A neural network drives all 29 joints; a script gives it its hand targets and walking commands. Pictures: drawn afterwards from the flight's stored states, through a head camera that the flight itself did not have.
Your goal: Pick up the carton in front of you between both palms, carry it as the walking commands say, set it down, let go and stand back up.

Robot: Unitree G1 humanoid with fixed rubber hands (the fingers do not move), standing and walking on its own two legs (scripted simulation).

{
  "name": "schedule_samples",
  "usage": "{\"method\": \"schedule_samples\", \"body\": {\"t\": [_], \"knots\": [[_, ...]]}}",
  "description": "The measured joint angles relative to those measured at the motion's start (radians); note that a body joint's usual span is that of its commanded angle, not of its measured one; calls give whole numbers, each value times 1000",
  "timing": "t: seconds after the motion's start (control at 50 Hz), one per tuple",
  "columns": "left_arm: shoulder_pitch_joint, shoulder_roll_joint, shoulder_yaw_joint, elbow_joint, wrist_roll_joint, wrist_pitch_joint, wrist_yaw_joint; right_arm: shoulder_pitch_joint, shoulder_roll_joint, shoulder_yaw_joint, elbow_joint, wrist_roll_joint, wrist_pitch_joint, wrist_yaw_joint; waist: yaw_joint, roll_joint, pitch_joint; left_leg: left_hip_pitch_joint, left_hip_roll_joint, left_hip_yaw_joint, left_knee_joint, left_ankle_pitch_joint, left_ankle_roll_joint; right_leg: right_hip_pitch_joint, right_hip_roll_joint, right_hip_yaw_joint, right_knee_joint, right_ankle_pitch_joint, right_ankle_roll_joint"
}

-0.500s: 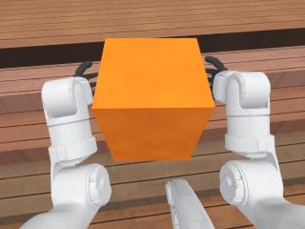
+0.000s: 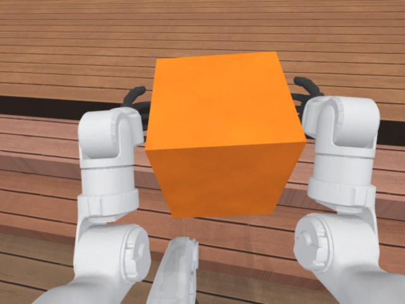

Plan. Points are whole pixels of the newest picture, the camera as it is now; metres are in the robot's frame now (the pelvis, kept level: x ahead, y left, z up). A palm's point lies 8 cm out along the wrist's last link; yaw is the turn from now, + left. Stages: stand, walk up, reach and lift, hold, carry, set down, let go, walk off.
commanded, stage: carry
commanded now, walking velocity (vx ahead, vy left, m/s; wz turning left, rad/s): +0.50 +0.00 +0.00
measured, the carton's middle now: (219, 143) +0.40 +0.03 +0.12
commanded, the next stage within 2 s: none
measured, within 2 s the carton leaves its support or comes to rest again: neither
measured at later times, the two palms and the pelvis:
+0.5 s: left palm out of the picture +0.71 +0.14 +0.34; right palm out of the picture +0.68 -0.16 +0.35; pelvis +0.32 +0.01 +0.14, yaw -1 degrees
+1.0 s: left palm out of the picture +1.00 +0.15 +0.50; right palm out of the picture +1.01 -0.15 +0.49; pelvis +0.63 +0.00 +0.28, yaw +0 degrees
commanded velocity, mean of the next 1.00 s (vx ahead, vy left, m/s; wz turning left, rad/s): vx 0.50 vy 0.00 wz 0.00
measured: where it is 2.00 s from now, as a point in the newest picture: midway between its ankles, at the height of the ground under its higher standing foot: (243, 70)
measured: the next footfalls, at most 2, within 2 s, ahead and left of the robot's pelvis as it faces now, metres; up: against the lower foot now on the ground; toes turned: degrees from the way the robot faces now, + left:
left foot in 0.06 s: +0.25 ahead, +0.15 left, +0.14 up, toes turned +6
right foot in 0.52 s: +0.52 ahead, -0.12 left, +0.27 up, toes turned -5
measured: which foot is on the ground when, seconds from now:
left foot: up 0.00-0.04, down 0.06-0.56, up 0.58-0.98, down 1.00-1.00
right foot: down 0.00-0.12, up 0.14-0.50, down 0.52-1.00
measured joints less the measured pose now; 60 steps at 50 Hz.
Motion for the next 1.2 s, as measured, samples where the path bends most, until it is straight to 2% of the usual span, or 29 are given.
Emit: {"method": "schedule_samples", "body": {"t": [0.06, 0.1, 0.12, 0.14, 0.18, 0.2, 0.26, 0.32, 0.42, 0.46, 0.5, 0.54, 0.56, 0.58, 0.62, 0.64, 0.68, 0.72, 0.8, 0.9, 0.96, 1.0, 1.02, 1.04, 1.06, 1.08, 1.12, 1.14, 1.2], "knots": [[-4, 9, 28, 21, 16, 23, -16, -11, -3, 33, 51, 9, 5, -12, -61, -16, -38, 74, 12, 85, -418, 155, 15, 116, -56, -11, -148, 57, 2], [14, 16, 52, 35, 29, 35, -30, -2, 7, 65, 97, 19, -7, -27, -135, -29, -58, 258, -38, 124, -593, 114, 22, 91, -107, -32, -49, 117, -2], [20, 21, 68, 42, 40, 39, -40, -1, 12, 83, 120, 24, -12, -36, -178, -26, -53, 373, -63, 130, -728, 210, 18, 25, -127, -17, 115, 215, -4], [12, 30, 81, 54, 49, 37, -52, -2, 14, 99, 132, 33, -22, -44, -218, -30, -32, 415, -74, 136, -759, 189, 4, -84, -114, 50, 388, 209, 8], [11, 42, 106, 73, 70, 24, -72, 24, 27, 129, 142, 55, -53, -59, -274, -57, 9, 482, -86, 141, -801, 161, -16, -312, -12, 188, 962, 154, 6], [24, 36, 119, 69, 80, 24, -76, 51, 34, 139, 134, 66, -60, -67, -294, -67, 21, 528, -91, 139, -845, 165, -27, -402, 33, 205, 1160, 137, -10], [62, -1, 127, 19, 104, 29, -77, 107, 36, 142, 82, 101, -58, -90, -313, -60, 53, 679, -91, 122, -1007, 193, -55, -615, 80, 156, 1393, 99, -58], [67, -16, 113, -39, 113, 26, -77, 102, 25, 132, 47, 120, -69, -92, -302, -40, 65, 809, -75, 107, -1145, 208, -62, -770, 51, 89, 1343, 29, -83], [32, 10, 89, -70, 104, 26, -73, 49, 25, 114, 36, 109, -80, -84, -281, -48, 16, 981, -48, 73, -1306, 192, -100, -1060, -11, 70, 1554, -190, -115], [19, 13, 72, -45, 105, 27, -73, 39, 19, 99, 45, 101, -69, -76, -255, -43, -4, 1075, -21, 57, -1409, 202, -120, -1107, -48, 44, 1402, -154, -111], [7, 16, 51, -6, 101, 33, -68, 31, 11, 82, 62, 89, -48, -66, -219, -24, -37, 1160, 20, 58, -1529, 238, -121, -1054, -66, -15, 1101, -49, -119], [1, 15, 26, 47, 87, 29, -57, 34, 1, 61, 82, 75, -29, -55, -160, -7, -72, 1166, 71, 77, -1516, 293, -119, -905, -22, -63, 940, -127, -130], [-4, 13, 11, 76, 79, 26, -49, 40, -3, 45, 92, 69, -23, -47, -125, -17, -80, 1117, 90, 81, -1406, 337, -121, -783, 8, -70, 800, -41, -131], [-6, 9, -2, 96, 70, 22, -40, 35, -13, 33, 105, 60, -19, -36, -80, -9, -70, 1049, 108, 53, -1233, 411, -108, -704, 37, -75, 714, -41, -86], [5, 0, -34, 110, 51, 1, -22, 23, -26, 8, 131, 40, -29, -17, -15, 11, -30, 840, 26, -103, -683, 359, -113, -637, 57, -82, 665, -49, -71], [25, -7, -45, 106, 40, -6, -14, 29, -24, -6, 133, 28, -30, -10, 8, 21, -14, 750, -29, -141, -442, 338, -100, -592, 64, -82, 623, -46, -72], [66, -11, -55, 74, 17, -1, -2, 50, -4, -21, 107, 9, -20, -7, 33, 26, 10, 607, -103, -135, -154, 312, -62, -493, 70, -72, 514, -26, -70], [79, -5, -51, 38, -6, 7, 10, 62, 13, -22, 63, -1, -9, -7, 36, 16, 33, 489, -122, -87, -62, 303, -33, -394, 67, -64, 400, -3, -60], [35, 5, -27, -7, -18, 2, 12, 37, 14, -9, -12, -2, -4, -8, 21, -4, 46, 301, -90, -1, -107, 213, -12, -237, 52, -46, 219, 21, -59], [-15, 7, -4, 24, 5, 4, -4, -5, -8, 5, 14, -1, 4, -8, 7, 1, -15, 35, -36, 3, 116, 4, 8, -60, 27, 1, 68, -5, -26], [-23, 18, 10, 60, 18, 26, -18, -23, -9, 31, 70, -6, 14, -20, -36, -10, -50, 4, 7, 64, -173, 72, 6, 87, -18, 16, -108, 24, -7], [-25, 22, 29, 86, 30, 41, -26, -32, -13, 51, 120, 5, 16, -29, -79, -18, -79, 88, -1, 117, -410, 149, 26, 146, -52, -7, -178, 69, -9], [-16, 22, 40, 97, 38, 45, -32, -27, -11, 63, 144, 12, 12, -33, -112, -25, -92, 170, -27, 135, -473, 78, 30, 145, -75, -21, -154, 99, -15], [-2, 22, 54, 106, 46, 46, -39, -21, -7, 77, 170, 20, 5, -40, -148, -24, -96, 289, -55, 149, -586, 124, 29, 107, -97, -30, -58, 140, -17], [7, 27, 71, 110, 56, 51, -48, -21, -2, 93, 194, 30, 0, -49, -185, -18, -90, 413, -77, 151, -733, 216, 20, 35, -112, -17, 118, 254, -19], [2, 36, 85, 116, 64, 49, -57, -22, 1, 111, 205, 42, -11, -57, -221, -20, -67, 457, -86, 153, -767, 177, -6, -78, -99, 47, 396, 230, -6], [4, 49, 113, 124, 79, 32, -74, 5, 17, 143, 203, 61, -44, -72, -277, -47, -19, 524, -100, 153, -805, 128, -18, -312, 2, 185, 971, 155, -5], [15, 44, 124, 117, 87, 30, -77, 30, 25, 156, 189, 72, -50, -81, -298, -58, -3, 569, -106, 148, -849, 129, -24, -406, 45, 203, 1171, 133, -19], [46, 8, 131, 59, 109, 34, -77, 82, 22, 156, 122, 108, -46, -100, -317, -54, 43, 721, -105, 123, -1012, 161, -50, -632, 84, 157, 1401, 96, -61]]}}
